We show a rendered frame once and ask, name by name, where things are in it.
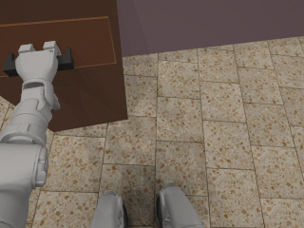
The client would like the robot left shin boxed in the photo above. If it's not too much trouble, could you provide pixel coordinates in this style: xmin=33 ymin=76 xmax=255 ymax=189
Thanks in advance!
xmin=104 ymin=190 xmax=124 ymax=228

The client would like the drawer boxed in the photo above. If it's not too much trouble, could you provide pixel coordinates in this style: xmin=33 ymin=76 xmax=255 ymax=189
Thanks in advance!
xmin=0 ymin=16 xmax=115 ymax=76

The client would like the robot right shin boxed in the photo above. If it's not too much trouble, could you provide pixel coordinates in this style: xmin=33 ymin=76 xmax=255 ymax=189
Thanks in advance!
xmin=161 ymin=181 xmax=175 ymax=228

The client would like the handle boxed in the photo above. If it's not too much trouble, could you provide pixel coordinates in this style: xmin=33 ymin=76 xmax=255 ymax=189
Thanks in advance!
xmin=3 ymin=47 xmax=75 ymax=77

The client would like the robot left upper arm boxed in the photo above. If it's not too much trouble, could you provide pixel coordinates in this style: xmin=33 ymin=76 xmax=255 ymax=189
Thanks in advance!
xmin=0 ymin=142 xmax=49 ymax=228

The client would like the cabinet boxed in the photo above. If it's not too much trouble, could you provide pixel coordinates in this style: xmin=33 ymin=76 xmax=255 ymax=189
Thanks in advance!
xmin=0 ymin=0 xmax=128 ymax=132

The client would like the robot shin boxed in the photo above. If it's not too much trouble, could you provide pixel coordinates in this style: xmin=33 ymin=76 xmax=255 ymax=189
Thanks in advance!
xmin=161 ymin=181 xmax=175 ymax=228
xmin=104 ymin=190 xmax=124 ymax=228

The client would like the left robot hand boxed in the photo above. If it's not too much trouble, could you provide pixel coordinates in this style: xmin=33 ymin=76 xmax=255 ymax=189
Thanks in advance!
xmin=15 ymin=41 xmax=62 ymax=110

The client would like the robot left forearm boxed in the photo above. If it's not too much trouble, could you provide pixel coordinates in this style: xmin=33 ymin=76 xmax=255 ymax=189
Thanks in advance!
xmin=0 ymin=78 xmax=54 ymax=147

